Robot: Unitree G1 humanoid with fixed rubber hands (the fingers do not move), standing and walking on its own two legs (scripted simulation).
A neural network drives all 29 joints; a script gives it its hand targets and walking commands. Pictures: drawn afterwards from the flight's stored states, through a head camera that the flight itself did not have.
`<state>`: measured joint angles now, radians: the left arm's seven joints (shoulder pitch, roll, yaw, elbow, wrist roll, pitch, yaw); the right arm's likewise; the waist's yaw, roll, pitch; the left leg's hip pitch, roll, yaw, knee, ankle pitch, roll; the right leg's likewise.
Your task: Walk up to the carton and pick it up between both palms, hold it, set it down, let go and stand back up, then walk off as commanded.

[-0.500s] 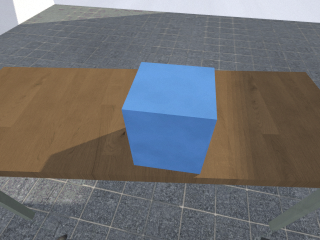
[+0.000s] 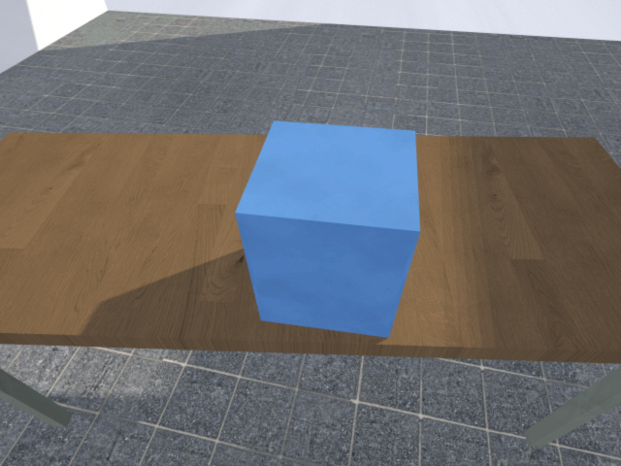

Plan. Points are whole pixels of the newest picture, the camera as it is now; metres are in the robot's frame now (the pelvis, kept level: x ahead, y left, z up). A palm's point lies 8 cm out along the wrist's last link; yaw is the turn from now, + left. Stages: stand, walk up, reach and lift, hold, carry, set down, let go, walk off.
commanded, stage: stand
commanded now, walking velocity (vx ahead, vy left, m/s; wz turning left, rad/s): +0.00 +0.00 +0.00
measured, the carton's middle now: (332, 232) +0.45 -0.04 +0.05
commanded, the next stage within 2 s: walk off in 1.46 s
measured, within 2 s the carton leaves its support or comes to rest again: neither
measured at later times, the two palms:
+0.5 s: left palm out of the picture +0.09 +0.28 -0.10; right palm out of the picture +0.05 -0.28 -0.12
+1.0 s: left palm out of the picture +0.08 +0.28 -0.11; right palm out of the picture +0.03 -0.28 -0.12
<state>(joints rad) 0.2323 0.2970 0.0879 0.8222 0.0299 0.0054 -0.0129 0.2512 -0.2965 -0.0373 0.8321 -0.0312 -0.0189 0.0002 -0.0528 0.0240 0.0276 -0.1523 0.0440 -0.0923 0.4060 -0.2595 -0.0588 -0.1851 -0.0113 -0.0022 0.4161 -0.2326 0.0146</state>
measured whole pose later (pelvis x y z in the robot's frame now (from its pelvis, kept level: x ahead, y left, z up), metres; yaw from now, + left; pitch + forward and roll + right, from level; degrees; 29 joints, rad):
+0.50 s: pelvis +0.00 +0.00 +0.00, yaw +0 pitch +0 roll +0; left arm 0.22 0.30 0.09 0.88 0.02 0.00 -0.01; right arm 0.25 -0.30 -0.04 0.88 -0.03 -0.02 0.00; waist -0.05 0.02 0.03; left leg -0.15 0.04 -0.09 0.41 -0.26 -0.06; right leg -0.19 -0.01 0.00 0.42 -0.23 0.01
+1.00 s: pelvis -0.01 +0.00 +0.00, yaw +0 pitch -1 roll +0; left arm 0.21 0.30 0.09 0.92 0.02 0.00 -0.01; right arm 0.25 -0.30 -0.04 0.92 -0.03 -0.02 -0.01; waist -0.05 0.02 0.03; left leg -0.15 0.04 -0.09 0.41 -0.24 -0.06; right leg -0.19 -0.01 0.00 0.42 -0.22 0.01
